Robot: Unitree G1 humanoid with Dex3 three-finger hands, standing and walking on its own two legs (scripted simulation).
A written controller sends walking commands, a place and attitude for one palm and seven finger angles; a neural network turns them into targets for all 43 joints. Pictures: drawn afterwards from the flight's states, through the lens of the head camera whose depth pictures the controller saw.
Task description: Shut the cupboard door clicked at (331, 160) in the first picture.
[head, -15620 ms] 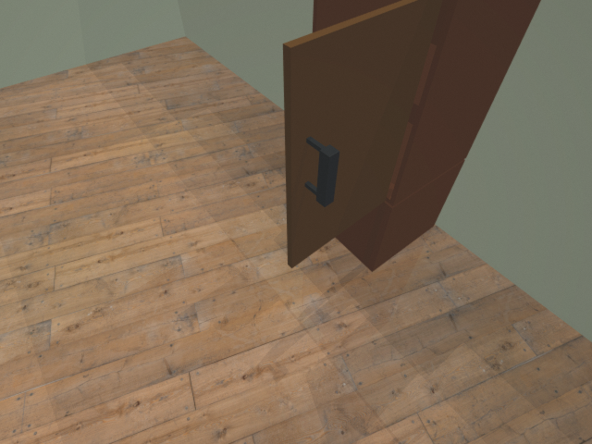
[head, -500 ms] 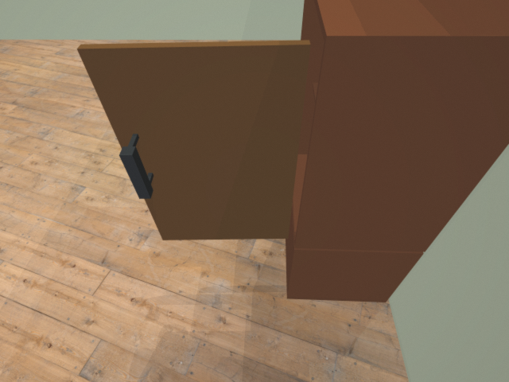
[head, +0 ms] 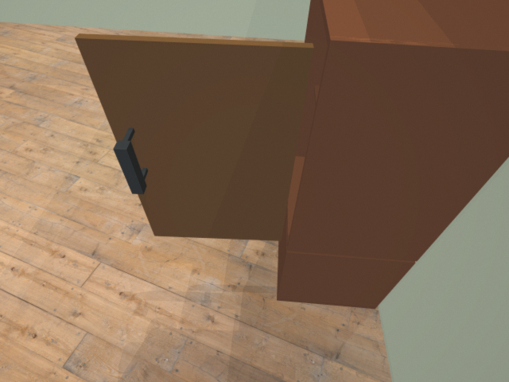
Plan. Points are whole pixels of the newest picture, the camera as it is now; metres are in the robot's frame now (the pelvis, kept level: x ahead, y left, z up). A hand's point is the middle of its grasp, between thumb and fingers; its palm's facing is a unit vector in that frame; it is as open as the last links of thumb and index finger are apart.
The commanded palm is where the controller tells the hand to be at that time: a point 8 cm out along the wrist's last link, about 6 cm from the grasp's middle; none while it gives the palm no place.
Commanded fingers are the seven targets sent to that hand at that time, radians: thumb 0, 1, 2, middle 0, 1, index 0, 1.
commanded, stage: shuffle to correct the standing spot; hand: left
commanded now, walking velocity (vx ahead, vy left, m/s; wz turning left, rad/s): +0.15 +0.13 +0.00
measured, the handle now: (134, 161) +0.53 +0.30 +0.01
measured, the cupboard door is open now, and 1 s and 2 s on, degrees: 93 93 93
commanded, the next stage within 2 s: come to a stop and stand still in 0.20 s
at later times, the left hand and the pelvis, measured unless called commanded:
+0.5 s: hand (152, 373) +0.16 +0.20 -0.16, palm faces +0.03 -0.97 -0.25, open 7.4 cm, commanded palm none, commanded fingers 0.00 0.90 0.90 -0.20 -0.30 -0.20 -0.30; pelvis +0.08 +0.01 +0.00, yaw +2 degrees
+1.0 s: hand out of the picture +0.08 +0.28 -0.17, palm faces +0.05 -0.96 -0.28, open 7.4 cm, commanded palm none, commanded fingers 0.00 0.90 0.90 -0.20 -0.30 -0.20 -0.30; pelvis +0.06 +0.07 -0.01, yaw +1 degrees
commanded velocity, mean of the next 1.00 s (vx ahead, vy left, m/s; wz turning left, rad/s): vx -0.01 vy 0.06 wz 0.00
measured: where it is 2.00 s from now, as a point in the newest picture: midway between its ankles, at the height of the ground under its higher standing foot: outside the picture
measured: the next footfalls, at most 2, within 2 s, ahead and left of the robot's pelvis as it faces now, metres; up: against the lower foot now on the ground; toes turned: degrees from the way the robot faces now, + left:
right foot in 0.46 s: +0.15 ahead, -0.07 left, +0.00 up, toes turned -1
left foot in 0.84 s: +0.09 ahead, +0.18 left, +0.00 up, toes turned +4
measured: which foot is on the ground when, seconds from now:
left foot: down 0.00-0.48, up 0.50-0.82, down 0.84-1.00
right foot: down 0.00-0.12, up 0.14-0.44, down 0.46-1.00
